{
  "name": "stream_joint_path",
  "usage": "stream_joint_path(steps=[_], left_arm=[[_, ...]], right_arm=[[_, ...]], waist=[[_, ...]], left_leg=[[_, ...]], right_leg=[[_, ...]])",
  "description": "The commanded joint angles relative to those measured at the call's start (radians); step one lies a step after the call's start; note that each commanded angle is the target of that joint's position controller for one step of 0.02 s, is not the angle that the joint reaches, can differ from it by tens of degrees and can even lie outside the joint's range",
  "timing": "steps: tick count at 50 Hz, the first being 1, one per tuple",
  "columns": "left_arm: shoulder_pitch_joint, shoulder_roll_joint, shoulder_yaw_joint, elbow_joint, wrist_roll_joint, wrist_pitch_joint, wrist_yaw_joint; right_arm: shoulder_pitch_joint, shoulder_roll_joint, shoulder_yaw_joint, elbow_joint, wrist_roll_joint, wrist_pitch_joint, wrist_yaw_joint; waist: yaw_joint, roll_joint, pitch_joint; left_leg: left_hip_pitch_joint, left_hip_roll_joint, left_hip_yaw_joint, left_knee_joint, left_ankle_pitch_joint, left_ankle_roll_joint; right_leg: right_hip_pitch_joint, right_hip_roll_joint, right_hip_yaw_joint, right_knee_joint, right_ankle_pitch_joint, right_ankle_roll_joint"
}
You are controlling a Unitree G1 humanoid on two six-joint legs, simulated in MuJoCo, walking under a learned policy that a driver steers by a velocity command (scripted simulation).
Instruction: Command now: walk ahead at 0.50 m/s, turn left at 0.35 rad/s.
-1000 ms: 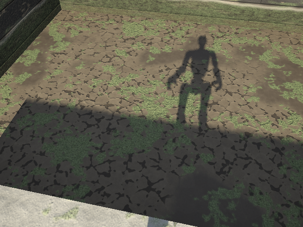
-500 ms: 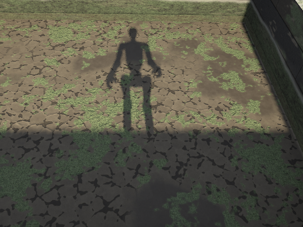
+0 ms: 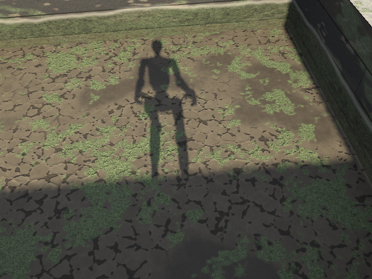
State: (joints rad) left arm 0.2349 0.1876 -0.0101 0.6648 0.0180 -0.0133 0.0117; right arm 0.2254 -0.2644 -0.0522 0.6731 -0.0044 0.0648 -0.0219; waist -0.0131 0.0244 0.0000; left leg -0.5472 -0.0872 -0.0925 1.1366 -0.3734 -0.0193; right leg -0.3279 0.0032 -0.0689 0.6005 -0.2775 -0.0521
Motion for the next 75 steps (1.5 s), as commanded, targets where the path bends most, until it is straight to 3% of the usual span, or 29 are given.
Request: stream_joint_path(steps=[1,6,8,9,10,12,15,21,22,23,24,26,30,34,37,38,39,41,43,48,49,51,52,56,59,61,64,68,75], left_arm=[[-0.073,0.121,0.035,-0.071,-0.001,-0.044,-0.006],[-0.041,0.176,0.057,-0.06,0.005,-0.004,0.011],[-0.079,0.075,0.025,-0.085,0.026,0.031,0.022],[-0.124,0.06,0.018,-0.168,0.016,0.043,0.019],[-0.198,0.142,0.038,-0.192,0.01,0.046,0.011],[-0.206,0.179,0.057,-0.187,-0.006,0.04,0.002],[-0.16,0.125,0.037,-0.18,0.011,0.041,0.002],[-0.081,0.044,0.01,-0.151,0.002,0.056,-0.002],[-0.015,0.067,0.013,-0.147,0.027,0.046,0.003],[-0.002,0.195,0.051,-0.138,0.031,0.038,0.002],[0.024,0.209,0.061,-0.133,0.024,0.036,0.003],[-0.045,0.161,0.04,-0.149,0.02,0.025,0.007],[-0.145,0.101,0.014,-0.157,0.011,0.007,-0.014],[-0.099,0.129,0.029,-0.133,-0.01,0.015,-0.03],[-0.09,0.123,0.036,-0.132,-0.033,0.043,-0.025],[-0.065,0.063,0.013,-0.159,-0.031,0.042,-0.033],[-0.115,0.085,0.018,-0.175,-0.021,0.042,-0.032],[-0.173,0.137,0.042,-0.186,-0.023,0.046,-0.03],[-0.129,0.09,0.031,-0.171,-0.015,0.047,-0.013],[-0.076,0.044,0.014,-0.136,-0.004,0.075,-0.027],[-0.068,0.042,0.01,-0.138,0.018,0.079,-0.037],[-0.079,0.165,0.05,-0.154,-0.028,0.086,-0.041],[-0.06,0.169,0.047,-0.159,-0.026,0.086,-0.031],[-0.138,0.167,0.045,-0.172,-0.004,0.087,-0.003],[-0.261,0.148,0.037,-0.199,-0.024,0.095,-0.009],[-0.229,0.094,0.018,-0.203,-0.026,0.095,-0.019],[-0.223,0.097,0.02,-0.21,-0.008,0.089,-0.023],[-0.182,0.099,0.021,-0.191,-0.006,0.084,-0.03],[-0.222,0.138,0.023,-0.201,-0.024,0.105,-0.017]], right_arm=[[0.021,-0.037,-0.006,-0.058,-0.005,0.018,0.017],[-0.067,-0.007,0.033,-0.103,-0.015,0.025,0.023],[0.011,-0.008,0.044,-0.098,-0.031,-0.001,0.007],[0.026,-0.159,-0.006,-0.07,0.019,-0.012,-0.004],[0.021,-0.192,-0.024,-0.092,0.022,-0.012,0.001],[-0.044,-0.136,-0.01,-0.124,-0.003,-0.011,-0.012],[-0.147,-0.1,-0.002,-0.148,-0.009,-0.027,-0.009],[-0.189,-0.089,-0.007,-0.174,0.021,-0.013,0.012],[-0.171,-0.043,0.003,-0.183,0.037,-0.017,0.01],[-0.213,-0.022,0.011,-0.236,0.058,-0.015,0.006],[-0.248,-0.097,-0.012,-0.236,0.02,-0.016,0.0],[-0.226,-0.11,-0.026,-0.21,0.004,-0.02,0.001],[-0.149,-0.047,0.001,-0.174,-0.001,0.006,0.013],[-0.217,0.002,0.037,-0.182,0.001,-0.004,0.025],[-0.089,0.004,0.048,-0.147,-0.032,-0.023,0.021],[-0.117,-0.094,0.018,-0.145,-0.019,-0.028,0.021],[-0.085,-0.125,0.01,-0.153,-0.003,-0.027,0.022],[-0.049,-0.121,0.013,-0.14,-0.015,-0.037,0.005],[-0.124,-0.081,0.025,-0.137,-0.019,-0.055,-0.02],[-0.215,-0.043,0.035,-0.149,-0.001,-0.064,0.0],[-0.221,-0.036,0.037,-0.155,0.006,-0.057,-0.006],[-0.252,-0.016,0.048,-0.205,-0.013,-0.041,-0.013],[-0.265,-0.047,0.042,-0.214,-0.019,-0.041,-0.016],[-0.181,-0.057,0.039,-0.192,-0.025,-0.064,0.001],[-0.174,0.012,0.064,-0.19,-0.034,-0.059,0.014],[-0.176,0.0,0.061,-0.183,-0.055,-0.05,0.011],[-0.154,-0.054,0.05,-0.19,-0.043,-0.04,0.004],[-0.217,-0.054,0.049,-0.203,-0.031,-0.046,0.001],[-0.213,-0.002,0.054,-0.216,-0.036,-0.052,0.017]], waist=[[-0.042,-0.138,-0.074],[0.001,-0.15,-0.13],[-0.018,0.033,-0.143],[-0.018,0.256,-0.137],[-0.081,0.285,-0.072],[-0.049,0.144,-0.053],[0.025,0.097,-0.097],[0.06,0.041,-0.093],[0.075,-0.086,-0.121],[0.107,-0.357,-0.084],[0.128,-0.263,-0.005],[0.066,-0.133,0.006],[-0.002,-0.168,-0.059],[0.025,-0.128,-0.07],[-0.012,-0.051,-0.087],[-0.003,0.19,-0.109],[-0.059,0.286,-0.074],[-0.081,0.198,-0.019],[-0.008,0.094,-0.061],[0.067,0.092,-0.097],[0.066,0.048,-0.091],[0.081,-0.248,-0.027],[0.088,-0.234,0.031],[0.042,-0.196,-0.071],[-0.011,-0.123,-0.103],[0.007,0.04,-0.131],[-0.005,0.164,-0.087],[0.047,0.089,-0.066],[0.036,-0.135,-0.054]], left_leg=[[0.116,0.04,0.034,-0.149,0.074,-0.003],[0.303,0.028,0.13,-0.486,0.034,0.062],[0.477,0.112,0.003,-0.624,0.306,0.118],[0.452,0.233,-0.256,-0.66,0.318,0.211],[0.426,0.305,-0.423,-0.746,0.178,0.268],[0.384,0.309,-0.406,-0.729,0.289,0.303],[0.265,0.184,-0.258,-0.679,0.404,0.225],[0.064,0.115,-0.328,-0.667,0.042,0.152],[-0.087,0.062,-0.277,-0.517,-0.135,0.108],[-0.226,-0.046,-0.098,-0.377,-0.149,0.064],[-0.284,-0.036,-0.104,-0.254,-0.131,0.033],[-0.244,-0.01,-0.094,-0.136,-0.055,0.002],[-0.004,0.028,-0.016,-0.139,0.064,-0.033],[0.204,0.039,0.095,-0.452,0.076,-0.01],[0.447,0.097,0.045,-0.551,0.19,0.045],[0.401,0.176,-0.078,-0.625,0.052,0.079],[0.348,0.266,-0.238,-0.759,-0.069,0.136],[0.332,0.35,-0.33,-0.795,0.008,0.2],[0.286,0.34,-0.195,-0.754,0.278,0.179],[0.192,0.234,-0.025,-0.695,0.142,0.081],[0.138,0.213,-0.011,-0.654,0.077,0.058],[0.025,0.067,0.161,-0.482,-0.012,-0.02],[-0.032,0.052,0.139,-0.45,-0.026,-0.03],[0.023,0.064,0.094,-0.407,-0.018,-0.04],[0.322,0.052,0.134,-0.54,0.193,-0.026],[0.485,0.116,0.1,-0.53,0.239,0.007],[0.481,0.275,-0.063,-0.648,0.247,0.091],[0.367,0.238,0.04,-0.628,0.223,0.07],[0.423,0.081,0.196,-0.476,0.123,0.001]], right_leg=[[0.013,-0.204,0.097,-0.168,0.556,-0.084],[0.072,-0.215,0.1,-0.095,0.397,-0.065],[-0.047,-0.107,0.019,0.103,0.236,0.007],[-0.188,0.046,-0.051,0.139,-0.086,0.065],[-0.318,0.044,0.011,0.281,-0.245,0.088],[-0.372,0.035,0.087,0.464,-0.204,0.129],[-0.197,0.034,0.077,0.348,-0.108,0.13],[0.217,0.032,0.059,-0.062,0.02,0.061],[0.385,-0.109,0.204,-0.094,-0.048,0.019],[0.356,-0.266,0.438,-0.205,-0.163,-0.027],[0.28,-0.34,0.54,-0.258,-0.137,-0.066],[0.181,-0.322,0.477,-0.256,-0.11,-0.101],[0.027,-0.206,0.241,-0.222,0.135,-0.065],[-0.025,-0.166,0.179,-0.173,-0.015,-0.068],[-0.138,-0.095,0.183,-0.027,-0.106,-0.027],[-0.179,0.011,0.034,0.068,-0.17,0.024],[-0.206,0.032,-0.006,0.189,-0.185,0.047],[-0.294,0.034,0.08,0.348,-0.248,0.057],[-0.161,0.009,0.134,0.282,-0.195,0.059],[0.153,0.051,0.041,-0.01,0.004,0.02],[0.222,0.039,0.088,-0.018,0.002,0.003],[0.156,-0.106,0.405,-0.168,-0.065,-0.077],[0.143,-0.157,0.489,-0.189,0.062,-0.116],[0.193,-0.142,0.498,-0.129,0.38,-0.138],[0.011,-0.051,0.415,-0.105,0.241,-0.072],[-0.111,0.018,0.331,-0.064,0.064,-0.028],[-0.181,0.089,0.209,0.088,-0.087,0.013],[-0.061,0.081,0.186,0.053,-0.002,0.005],[-0.125,0.025,0.452,-0.094,0.209,-0.065]])
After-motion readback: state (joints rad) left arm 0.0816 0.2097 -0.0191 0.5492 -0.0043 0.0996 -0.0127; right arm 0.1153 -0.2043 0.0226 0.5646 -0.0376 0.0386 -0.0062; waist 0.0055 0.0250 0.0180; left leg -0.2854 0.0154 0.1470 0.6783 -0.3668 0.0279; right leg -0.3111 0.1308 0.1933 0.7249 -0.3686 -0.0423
